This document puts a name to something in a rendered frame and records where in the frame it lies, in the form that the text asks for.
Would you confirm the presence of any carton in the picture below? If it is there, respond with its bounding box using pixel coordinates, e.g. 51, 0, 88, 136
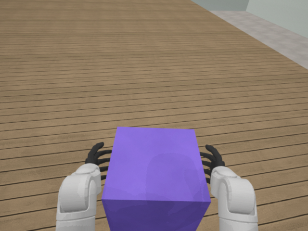
102, 127, 211, 231

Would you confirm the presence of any robot left hand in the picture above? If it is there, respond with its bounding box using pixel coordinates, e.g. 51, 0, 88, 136
85, 142, 112, 180

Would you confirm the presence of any robot right forearm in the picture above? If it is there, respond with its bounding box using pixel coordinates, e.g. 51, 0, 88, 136
210, 166, 258, 231

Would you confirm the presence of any robot right hand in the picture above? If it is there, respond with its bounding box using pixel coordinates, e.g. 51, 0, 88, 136
200, 145, 225, 184

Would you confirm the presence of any robot left forearm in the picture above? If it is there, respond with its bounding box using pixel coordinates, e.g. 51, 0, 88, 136
55, 163, 102, 231

